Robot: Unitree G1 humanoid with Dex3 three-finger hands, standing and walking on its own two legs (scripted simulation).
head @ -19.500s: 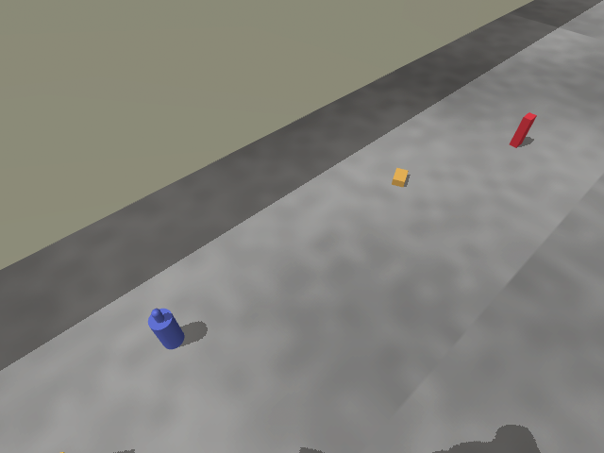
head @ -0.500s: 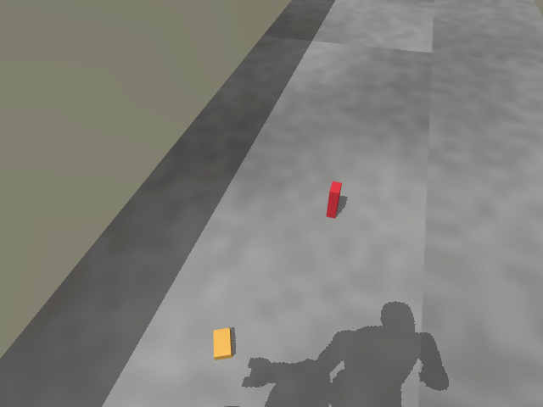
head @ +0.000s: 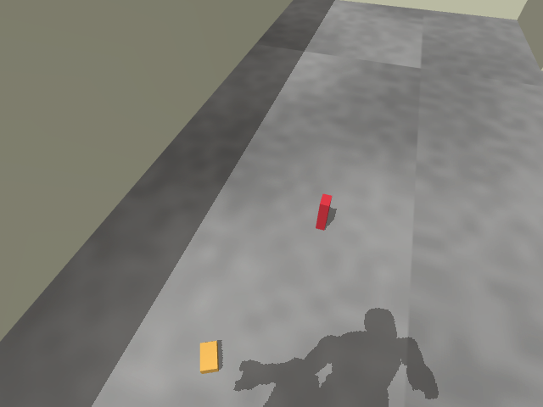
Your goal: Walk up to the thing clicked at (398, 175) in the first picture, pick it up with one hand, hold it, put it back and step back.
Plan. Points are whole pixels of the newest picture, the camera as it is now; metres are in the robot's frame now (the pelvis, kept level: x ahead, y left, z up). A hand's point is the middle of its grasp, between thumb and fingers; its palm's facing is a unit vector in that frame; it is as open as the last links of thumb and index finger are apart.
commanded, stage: walk up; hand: left
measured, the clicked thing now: (209, 357) +0.40 +0.25 -0.76
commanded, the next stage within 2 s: stand in 1.00 s
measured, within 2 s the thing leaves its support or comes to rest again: neither
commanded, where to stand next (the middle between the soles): +0.06 -0.01 m, yaw +1 degrees
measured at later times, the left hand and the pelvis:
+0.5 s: hand out of the picture +0.09 +0.25 -0.16, palm faces +0.00 -0.95 -0.33, open 7.4 cm; pelvis +0.02 +0.00 +0.00, yaw +0 degrees
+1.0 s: hand out of the picture +0.11 +0.25 -0.15, palm faces -0.01 -0.94 -0.33, open 7.4 cm; pelvis +0.02 +0.00 +0.00, yaw +0 degrees
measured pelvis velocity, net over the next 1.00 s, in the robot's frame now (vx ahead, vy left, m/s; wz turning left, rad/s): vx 0.02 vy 0.00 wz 0.00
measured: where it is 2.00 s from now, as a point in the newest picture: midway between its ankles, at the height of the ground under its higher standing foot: outside the picture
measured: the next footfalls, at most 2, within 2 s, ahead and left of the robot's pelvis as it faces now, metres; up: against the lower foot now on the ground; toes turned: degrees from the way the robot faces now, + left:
none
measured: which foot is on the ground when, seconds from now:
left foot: down 0.00-1.00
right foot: down 0.00-1.00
